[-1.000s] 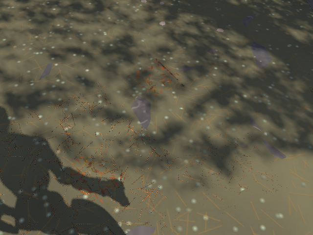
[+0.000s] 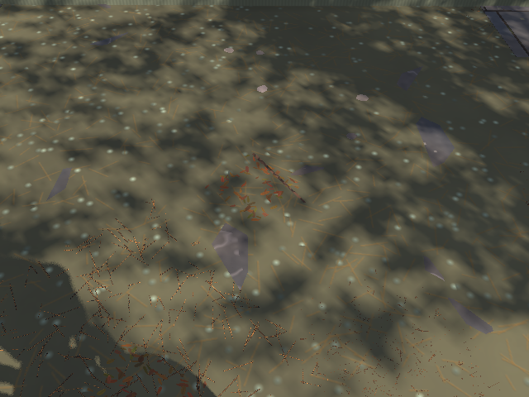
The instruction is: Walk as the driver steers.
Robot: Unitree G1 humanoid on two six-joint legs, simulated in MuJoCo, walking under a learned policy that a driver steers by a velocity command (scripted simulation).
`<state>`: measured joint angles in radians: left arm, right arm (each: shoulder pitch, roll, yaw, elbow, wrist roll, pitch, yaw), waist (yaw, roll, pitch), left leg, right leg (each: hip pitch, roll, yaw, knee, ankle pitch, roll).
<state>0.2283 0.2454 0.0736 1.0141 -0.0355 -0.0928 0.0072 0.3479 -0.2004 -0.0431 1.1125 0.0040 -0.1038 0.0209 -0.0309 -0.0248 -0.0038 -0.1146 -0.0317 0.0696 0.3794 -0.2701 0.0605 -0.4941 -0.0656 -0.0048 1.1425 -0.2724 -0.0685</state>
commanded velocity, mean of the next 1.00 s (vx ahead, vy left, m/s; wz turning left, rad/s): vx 0.48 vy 0.00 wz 0.00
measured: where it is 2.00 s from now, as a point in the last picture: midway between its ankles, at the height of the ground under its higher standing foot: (269, 214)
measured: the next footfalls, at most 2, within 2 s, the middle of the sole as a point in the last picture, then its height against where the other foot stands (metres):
right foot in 0.34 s outside the picture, level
left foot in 0.90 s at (229, 338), level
